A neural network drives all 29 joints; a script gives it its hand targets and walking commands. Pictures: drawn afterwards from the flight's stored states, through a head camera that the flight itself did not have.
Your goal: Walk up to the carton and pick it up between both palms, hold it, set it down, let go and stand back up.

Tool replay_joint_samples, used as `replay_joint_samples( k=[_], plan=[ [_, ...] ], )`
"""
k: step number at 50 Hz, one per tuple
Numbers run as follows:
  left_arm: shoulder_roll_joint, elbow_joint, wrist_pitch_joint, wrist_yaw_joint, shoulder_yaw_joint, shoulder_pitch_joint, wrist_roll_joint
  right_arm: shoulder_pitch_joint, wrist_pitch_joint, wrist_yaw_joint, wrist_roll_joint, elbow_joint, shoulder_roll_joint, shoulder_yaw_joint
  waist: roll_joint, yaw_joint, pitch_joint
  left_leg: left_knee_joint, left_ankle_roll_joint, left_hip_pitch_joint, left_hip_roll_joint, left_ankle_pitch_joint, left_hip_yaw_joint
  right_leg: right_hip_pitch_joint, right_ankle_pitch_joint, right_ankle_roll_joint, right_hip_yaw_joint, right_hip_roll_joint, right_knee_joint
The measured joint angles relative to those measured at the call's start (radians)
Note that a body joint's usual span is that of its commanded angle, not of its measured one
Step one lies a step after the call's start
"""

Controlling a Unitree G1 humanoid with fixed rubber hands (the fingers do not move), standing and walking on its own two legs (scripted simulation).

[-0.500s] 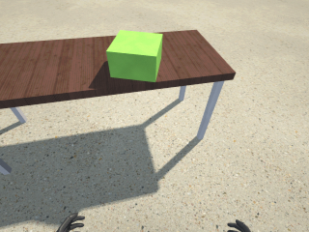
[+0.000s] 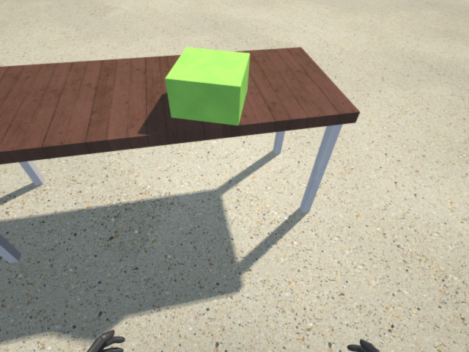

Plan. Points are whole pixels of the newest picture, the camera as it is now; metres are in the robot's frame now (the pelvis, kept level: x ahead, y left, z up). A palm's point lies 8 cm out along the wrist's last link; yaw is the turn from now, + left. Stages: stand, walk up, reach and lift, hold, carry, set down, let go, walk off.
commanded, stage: stand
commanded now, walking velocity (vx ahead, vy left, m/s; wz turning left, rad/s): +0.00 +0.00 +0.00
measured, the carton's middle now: (211, 84) +0.98 +0.12 -0.04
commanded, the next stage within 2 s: walk up in 0.96 s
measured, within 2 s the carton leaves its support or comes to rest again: neither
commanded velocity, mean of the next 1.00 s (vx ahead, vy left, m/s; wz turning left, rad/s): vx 0.00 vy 0.00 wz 0.00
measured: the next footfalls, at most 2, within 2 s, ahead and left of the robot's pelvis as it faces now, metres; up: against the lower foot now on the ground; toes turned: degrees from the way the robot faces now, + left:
left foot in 1.42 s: +0.11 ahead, +0.17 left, +0.00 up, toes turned +10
right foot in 1.88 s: +0.37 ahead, -0.09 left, +0.00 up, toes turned +7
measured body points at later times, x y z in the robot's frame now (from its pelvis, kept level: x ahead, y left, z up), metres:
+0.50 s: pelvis +0.00 +0.00 +0.00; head +0.00 +0.00 +0.45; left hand +0.11 +0.25 -0.10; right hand +0.12 -0.25 -0.10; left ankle +0.02 +0.12 -0.73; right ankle +0.01 -0.12 -0.73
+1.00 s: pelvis +0.00 +0.00 +0.00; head +0.00 +0.00 +0.45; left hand +0.09 +0.25 -0.11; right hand +0.11 -0.25 -0.10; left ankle +0.02 +0.12 -0.73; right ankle +0.01 -0.12 -0.73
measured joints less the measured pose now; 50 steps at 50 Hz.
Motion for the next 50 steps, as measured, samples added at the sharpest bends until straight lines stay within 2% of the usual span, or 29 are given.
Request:
replay_joint_samples(
  k=[50],
  plan=[
    [0.016, 0.048, 0.003, 0.003, -0.012, 0.026, -0.005, 0.026, 0.003, -0.005, 0.003, 0.043, -0.014, 0.012, 0.002, 0.001, -0.003, -0.035, -0.003, 0.011, -0.006, 0.027, -0.021, 0.019, 0.019, -0.002, -0.021, -0.006, -0.035]
  ],
)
